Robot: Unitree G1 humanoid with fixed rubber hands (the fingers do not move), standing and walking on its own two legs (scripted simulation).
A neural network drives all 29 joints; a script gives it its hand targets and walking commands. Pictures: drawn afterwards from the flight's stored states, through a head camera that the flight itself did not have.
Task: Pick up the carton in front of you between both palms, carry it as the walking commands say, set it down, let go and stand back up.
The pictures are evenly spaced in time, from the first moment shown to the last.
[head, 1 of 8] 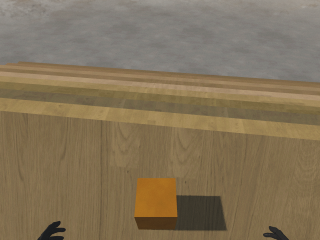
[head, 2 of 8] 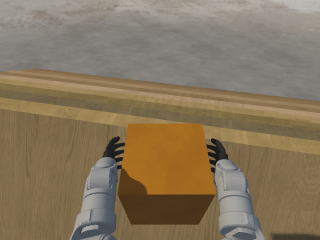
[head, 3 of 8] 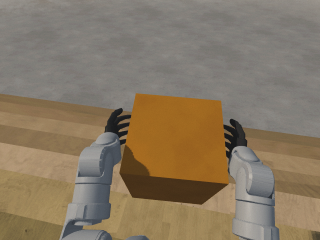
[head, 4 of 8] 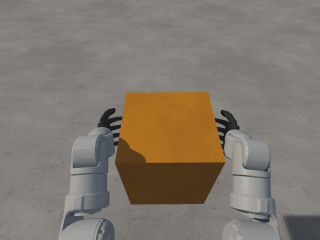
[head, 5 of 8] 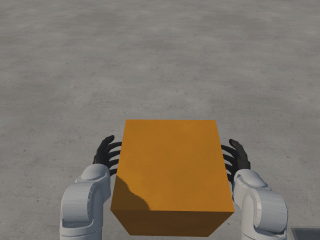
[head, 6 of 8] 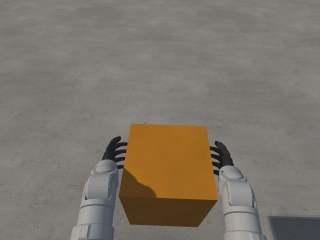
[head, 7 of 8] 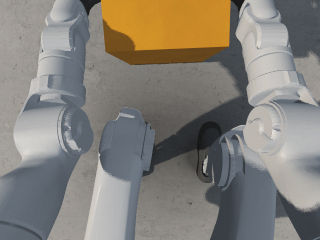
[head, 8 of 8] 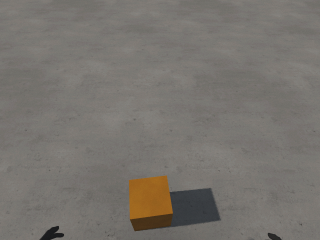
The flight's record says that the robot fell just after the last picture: no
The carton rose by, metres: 0.69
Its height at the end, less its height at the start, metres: -1.49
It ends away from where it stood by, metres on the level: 7.26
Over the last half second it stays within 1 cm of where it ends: yes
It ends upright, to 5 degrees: yes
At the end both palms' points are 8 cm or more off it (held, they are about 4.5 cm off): yes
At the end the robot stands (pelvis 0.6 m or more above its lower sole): yes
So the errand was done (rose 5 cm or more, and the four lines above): yes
